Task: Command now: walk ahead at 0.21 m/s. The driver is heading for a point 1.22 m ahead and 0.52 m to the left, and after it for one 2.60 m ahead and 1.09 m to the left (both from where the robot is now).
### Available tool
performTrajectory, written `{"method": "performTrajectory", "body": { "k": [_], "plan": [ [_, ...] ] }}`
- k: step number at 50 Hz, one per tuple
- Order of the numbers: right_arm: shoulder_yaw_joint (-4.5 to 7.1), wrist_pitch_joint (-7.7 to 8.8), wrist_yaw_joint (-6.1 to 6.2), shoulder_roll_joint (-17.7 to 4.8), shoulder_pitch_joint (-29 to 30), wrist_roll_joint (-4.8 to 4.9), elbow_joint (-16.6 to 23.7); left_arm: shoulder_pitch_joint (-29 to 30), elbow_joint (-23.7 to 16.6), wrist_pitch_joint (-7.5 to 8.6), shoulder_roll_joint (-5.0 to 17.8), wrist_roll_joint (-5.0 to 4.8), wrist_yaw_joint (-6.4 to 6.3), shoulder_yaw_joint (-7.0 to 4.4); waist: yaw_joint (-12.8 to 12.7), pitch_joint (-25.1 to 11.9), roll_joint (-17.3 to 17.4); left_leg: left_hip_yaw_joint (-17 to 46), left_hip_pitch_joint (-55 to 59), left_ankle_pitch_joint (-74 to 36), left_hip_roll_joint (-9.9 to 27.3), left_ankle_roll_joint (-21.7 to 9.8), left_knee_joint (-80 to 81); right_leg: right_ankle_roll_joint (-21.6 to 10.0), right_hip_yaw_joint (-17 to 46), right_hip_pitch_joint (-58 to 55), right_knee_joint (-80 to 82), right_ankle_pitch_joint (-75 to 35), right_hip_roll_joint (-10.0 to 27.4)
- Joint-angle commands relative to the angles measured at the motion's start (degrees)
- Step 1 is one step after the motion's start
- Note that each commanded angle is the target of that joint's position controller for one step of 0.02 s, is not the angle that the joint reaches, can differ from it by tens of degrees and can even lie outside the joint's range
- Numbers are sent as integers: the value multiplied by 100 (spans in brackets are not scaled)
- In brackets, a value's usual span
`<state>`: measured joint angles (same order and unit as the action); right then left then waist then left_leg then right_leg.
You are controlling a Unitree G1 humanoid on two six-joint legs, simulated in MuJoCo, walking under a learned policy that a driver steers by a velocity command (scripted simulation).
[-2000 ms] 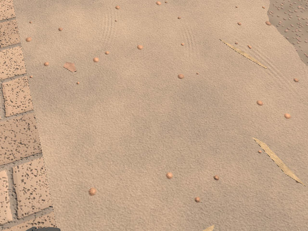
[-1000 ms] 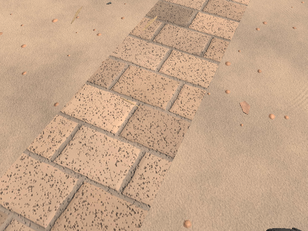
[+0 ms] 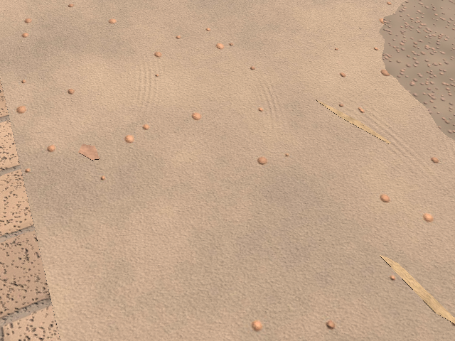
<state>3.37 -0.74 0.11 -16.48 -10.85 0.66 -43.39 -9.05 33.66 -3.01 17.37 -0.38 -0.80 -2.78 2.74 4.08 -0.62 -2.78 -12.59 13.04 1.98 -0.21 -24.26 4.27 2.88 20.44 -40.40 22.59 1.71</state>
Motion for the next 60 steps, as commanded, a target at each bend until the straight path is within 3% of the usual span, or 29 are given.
{"method": "performTrajectory", "body": {
  "k": [1,2,3,4,5,9,15,20,22,25,27,28,29,30,31,32,34,39,42,46,48,49,50,51,52,53,54,56,60],
  "plan": [
    [191,90,-114,-1073,65,236,258,-666,-76,114,521,-57,28,-181,-396,-746,894,1243,-560,1074,907,-1051,665,-351,-597,-1779,1712,-756,-406],
    [86,151,-149,-818,144,171,277,-1110,44,142,660,-111,1,-242,-681,-703,729,1272,-1557,1941,690,-719,355,-544,-255,-2801,1766,-485,-94],
    [-108,236,-231,-217,452,41,442,-1940,146,185,967,-40,-62,-304,-1081,-947,-393,788,-2713,2357,68,-232,-1524,-927,1355,-3784,2273,712,1284],
    [-47,356,-178,-313,736,261,786,-2028,237,311,1662,121,-8,-512,-1142,-495,-1413,594,-3915,2131,-202,-124,-2784,-1685,3042,-3019,3011,2609,2340],
    [84,420,-121,-740,840,324,795,-1639,144,543,1230,151,6,-397,-1047,-55,-996,1071,-4103,1575,62,-185,-3574,-1727,3051,-2670,3245,2747,2188],
    [195,390,-127,-708,92,134,409,-938,159,913,460,32,-26,-180,-519,150,-896,1059,-4073,-243,281,-10,-4220,-1070,963,-2430,3385,557,1486],
    [118,286,-208,-393,328,155,611,-1210,410,969,460,156,-32,-222,-549,482,-450,719,-4151,-1434,341,193,-3978,-1019,-646,-2049,3608,-872,1286],
    [-55,351,-470,-169,1085,190,934,-1476,716,890,652,113,-12,-257,-749,924,-153,0,-3885,-1634,398,-207,-2611,-893,-1484,-2374,3705,-1855,1350],
    [-93,382,-551,-164,1228,229,1068,-1380,768,794,837,115,-23,-283,-628,872,-203,-423,-3344,-1307,181,-481,-2064,-813,-1831,-2546,3362,-3904,1342],
    [123,311,-494,-670,312,326,1054,-1259,792,603,1312,80,-95,-367,150,-118,-916,-967,-1717,-295,-579,-892,-2166,-810,-1959,-3008,1462,-8688,1490],
    [580,144,-342,-1554,-1988,296,547,-909,604,683,1420,-33,-62,-382,1333,-1289,-646,-354,1952,-201,-808,-1338,-1607,-713,-1764,-1202,-1498,-7866,1248],
    [594,65,-230,-1827,-2121,296,312,-1255,513,868,294,161,19,-64,701,-1159,1246,1414,3379,540,99,-1722,-1584,-463,-1440,1074,-3877,-45,231],
    [518,250,-242,-1810,-1807,150,678,-1260,2,1175,58,-90,30,113,306,-2296,1704,5131,4177,2887,1218,-2846,178,-403,36,2569,-5270,1035,-646],
    [420,388,-247,-1297,-1912,81,704,-254,-199,1382,723,-212,36,4,749,-1917,610,5433,3750,3181,1273,-2348,1029,-662,697,2876,-4931,242,-257],
    [387,504,-256,-1218,-1772,16,657,38,-387,1446,711,-311,30,2,445,-1150,120,5155,2878,2802,1222,-2156,1211,-756,637,2884,-4399,-154,-113],
    [343,580,-270,-1095,-1363,-2,718,-67,-255,1437,594,-173,-6,33,43,-693,-541,4605,1872,2085,1044,-2045,1170,-730,662,2483,-3940,-391,130],
    [262,604,-202,-879,-688,-87,904,-483,-83,1275,586,-1,30,-15,-494,-276,-249,3680,563,1291,482,-2028,1244,-535,750,1804,-3359,-598,339],
    [175,566,41,-745,-739,123,714,630,-475,1098,353,247,46,62,-240,501,84,2233,-1199,-311,-296,-1703,1416,3,34,1196,-984,-1960,183],
    [246,496,93,-927,-1121,186,498,1385,-737,1169,116,109,114,107,218,228,331,2194,-1475,-160,-412,-1319,1306,63,-167,107,550,-3145,-265],
    [258,472,160,-818,-1287,228,259,1442,-760,1224,597,-138,129,-108,189,9,750,2713,194,-553,28,-1099,624,-30,272,180,1375,-3090,-150],
    [278,392,133,-871,-1290,57,156,406,-530,1247,927,-165,108,-318,-382,-659,927,2626,1006,-2876,174,-935,-495,-325,37,-634,1209,-2499,-239],
    [232,360,53,-894,-1018,-121,231,-686,-357,1184,1065,-199,56,-403,-1072,-1346,1024,2355,782,-3691,80,-741,-1723,-526,-87,-1815,951,-2156,-88],
    [52,395,20,-405,-895,-292,402,-2098,-107,1094,1259,-126,-12,-396,-1522,-2327,480,2088,-404,-2629,-117,-662,-3779,-792,901,-3760,302,-904,663],
    [-170,498,-56,390,-2455,189,412,-2215,362,1089,1740,58,183,-472,-466,-3049,-3143,1643,-2448,1721,-1088,-272,-5892,-2055,4793,-5199,1944,1533,2036],
    [-174,495,-7,-245,-1900,336,263,-2186,265,1095,928,20,227,-342,-889,-2305,-2258,1485,-3132,1369,-581,-383,-6102,-1877,5454,-4763,2606,2815,1854],
    [-107,536,-40,-635,-813,234,479,-1831,306,1042,561,-1,191,-264,-1020,-1322,-1148,1271,-3260,1008,-367,-488,-5887,-1735,4392,-3910,2606,2022,1548],
    [-145,629,-44,-599,-3,34,677,-1687,336,987,623,51,223,-247,-1010,-792,-37,1075,-3041,831,-237,-532,-5537,-1666,3701,-3016,2616,824,1188],
    [-176,791,-106,-362,363,-77,888,-1443,398,992,474,95,254,-180,-580,-379,-104,1161,-2734,670,7,-524,-4630,-1774,3042,-2157,2723,-249,749],
    [-289,881,-156,-210,560,-162,1021,-1394,532,965,451,-159,182,-162,-247,38,-279,1032,-2423,677,124,-200,-2783,-2025,2696,-1223,3063,-692,736]
  ]
}}
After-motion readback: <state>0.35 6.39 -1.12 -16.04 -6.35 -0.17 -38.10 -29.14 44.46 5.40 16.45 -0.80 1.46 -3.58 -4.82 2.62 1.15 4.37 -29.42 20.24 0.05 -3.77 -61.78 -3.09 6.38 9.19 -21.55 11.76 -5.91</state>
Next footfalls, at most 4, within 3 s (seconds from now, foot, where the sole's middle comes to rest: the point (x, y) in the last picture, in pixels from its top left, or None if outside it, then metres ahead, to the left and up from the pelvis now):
0.04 right None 0.03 -0.14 -0.78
0.54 left None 0.39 0.18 -0.78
0.98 right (139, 220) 0.84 0.28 -0.78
1.40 left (12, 217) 0.86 0.70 -0.78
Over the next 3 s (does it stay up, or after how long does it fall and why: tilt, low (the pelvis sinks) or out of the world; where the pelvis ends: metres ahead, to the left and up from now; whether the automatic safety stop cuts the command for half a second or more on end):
stays up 2.01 0.75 0.00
